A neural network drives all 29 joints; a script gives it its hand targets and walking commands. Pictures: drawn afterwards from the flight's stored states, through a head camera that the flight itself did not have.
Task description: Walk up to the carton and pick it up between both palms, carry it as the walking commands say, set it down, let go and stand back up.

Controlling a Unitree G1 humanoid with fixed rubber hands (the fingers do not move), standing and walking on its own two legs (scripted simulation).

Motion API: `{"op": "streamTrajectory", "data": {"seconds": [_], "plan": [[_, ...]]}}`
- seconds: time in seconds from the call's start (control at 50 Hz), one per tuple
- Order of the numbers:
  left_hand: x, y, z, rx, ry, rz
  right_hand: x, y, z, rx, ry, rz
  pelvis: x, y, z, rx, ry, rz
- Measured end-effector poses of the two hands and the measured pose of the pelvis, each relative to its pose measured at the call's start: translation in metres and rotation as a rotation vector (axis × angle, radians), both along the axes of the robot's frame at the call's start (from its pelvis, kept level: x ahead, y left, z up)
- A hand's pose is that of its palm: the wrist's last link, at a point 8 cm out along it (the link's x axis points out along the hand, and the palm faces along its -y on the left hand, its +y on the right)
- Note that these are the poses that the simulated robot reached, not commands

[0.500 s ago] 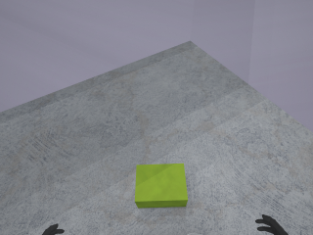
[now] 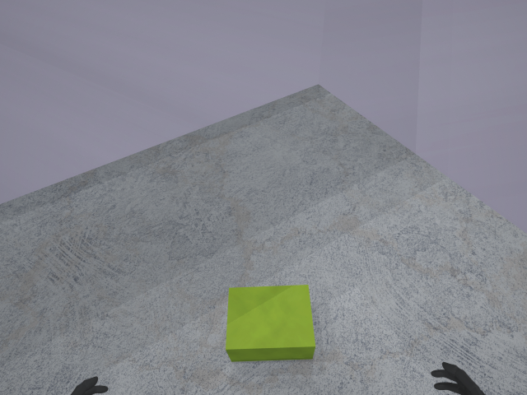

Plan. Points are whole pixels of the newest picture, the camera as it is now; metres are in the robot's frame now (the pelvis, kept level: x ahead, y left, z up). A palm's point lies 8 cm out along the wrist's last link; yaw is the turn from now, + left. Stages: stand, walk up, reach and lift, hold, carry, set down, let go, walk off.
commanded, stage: walk up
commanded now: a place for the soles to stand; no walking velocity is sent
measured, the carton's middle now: (270, 322) +0.46 +0.02 -0.68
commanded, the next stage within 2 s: reach and lift in 0.28 s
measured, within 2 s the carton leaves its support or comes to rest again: neither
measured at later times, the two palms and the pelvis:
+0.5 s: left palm out of the picture +0.14 +0.28 -0.08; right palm out of the picture +0.13 -0.29 -0.11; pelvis -0.01 +0.00 +0.00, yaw +0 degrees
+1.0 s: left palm (136, 328) +0.27 +0.26 -0.14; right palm (406, 314) +0.28 -0.25 -0.14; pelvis -0.03 +0.01 -0.04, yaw +0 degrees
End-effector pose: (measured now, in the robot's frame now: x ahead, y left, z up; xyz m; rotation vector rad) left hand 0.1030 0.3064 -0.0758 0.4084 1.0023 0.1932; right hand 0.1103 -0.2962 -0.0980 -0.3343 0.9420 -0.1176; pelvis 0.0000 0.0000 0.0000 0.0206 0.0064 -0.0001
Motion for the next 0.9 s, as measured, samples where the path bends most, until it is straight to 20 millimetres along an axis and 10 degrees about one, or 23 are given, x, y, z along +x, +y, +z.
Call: {"op": "streamTrajectory", "data": {"seconds": [0.44,0.7,0.9], "plan": [[0.024,-0.024,0.005,-0.031,-0.031,-0.029,0.009,0.001,-0.010,0.013,0.093,0.011,-0.008,-0.003,-0.001,0.005,-0.013,0.000],[0.094,-0.037,-0.017,-0.102,-0.099,-0.043,0.103,0.011,0.001,-0.014,-0.029,0.074,0.003,-0.002,-0.009,0.005,0.029,0.000],[0.145,-0.041,-0.051,-0.139,-0.132,-0.022,0.145,0.039,-0.031,0.016,-0.047,0.111,-0.012,0.005,-0.026,-0.001,0.186,0.003]]}}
